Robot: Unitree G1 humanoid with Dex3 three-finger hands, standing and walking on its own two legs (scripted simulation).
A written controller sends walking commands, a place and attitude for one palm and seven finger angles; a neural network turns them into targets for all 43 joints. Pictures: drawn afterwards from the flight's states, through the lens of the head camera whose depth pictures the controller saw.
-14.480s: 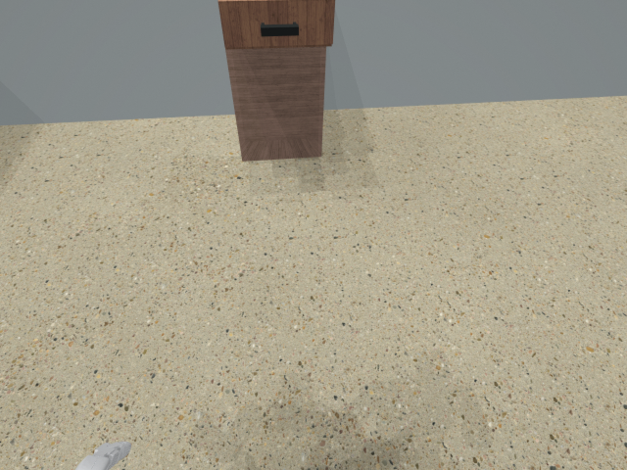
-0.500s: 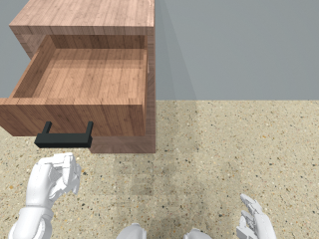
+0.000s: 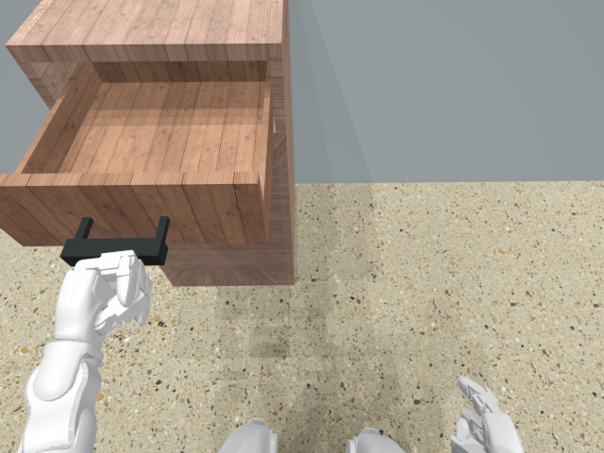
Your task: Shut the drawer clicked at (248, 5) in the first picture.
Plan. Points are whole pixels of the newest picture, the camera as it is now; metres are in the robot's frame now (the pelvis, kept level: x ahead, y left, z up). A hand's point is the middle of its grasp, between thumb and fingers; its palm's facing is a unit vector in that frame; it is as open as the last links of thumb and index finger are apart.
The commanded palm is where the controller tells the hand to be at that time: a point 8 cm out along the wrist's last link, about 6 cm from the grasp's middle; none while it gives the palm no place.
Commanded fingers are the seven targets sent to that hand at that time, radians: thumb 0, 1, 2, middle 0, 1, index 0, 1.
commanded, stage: push the drawer shut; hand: left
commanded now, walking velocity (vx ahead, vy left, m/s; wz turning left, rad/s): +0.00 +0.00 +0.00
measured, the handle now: (120, 237) +0.37 +0.26 +0.06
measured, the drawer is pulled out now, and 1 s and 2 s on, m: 0.25 0.12 0.00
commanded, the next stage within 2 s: none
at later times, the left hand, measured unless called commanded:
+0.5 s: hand (153, 246) +0.36 +0.22 +0.06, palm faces +0.05 -1.00 -0.05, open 3.1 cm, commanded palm +0.34 +0.27 +0.06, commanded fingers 0.00 0.90 0.90 -1.40 -1.60 -1.40 -1.60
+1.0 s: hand (159, 206) +0.42 +0.23 +0.05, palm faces +0.05 -1.00 -0.04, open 3.0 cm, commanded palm +0.40 +0.28 +0.06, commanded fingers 0.00 0.90 0.90 -1.40 -1.60 -1.40 -1.60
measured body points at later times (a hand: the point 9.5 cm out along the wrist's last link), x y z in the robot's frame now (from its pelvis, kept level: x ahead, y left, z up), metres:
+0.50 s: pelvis -0.01 +0.00 +0.00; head +0.07 +0.00 +0.44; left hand +0.35 +0.27 +0.06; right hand +0.11 -0.25 -0.11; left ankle +0.01 +0.11 -0.67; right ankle +0.01 -0.09 -0.67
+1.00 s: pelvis +0.00 +0.02 +0.00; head +0.10 +0.03 +0.44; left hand +0.42 +0.28 +0.06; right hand +0.07 -0.25 -0.11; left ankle +0.01 +0.11 -0.67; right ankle +0.01 -0.09 -0.67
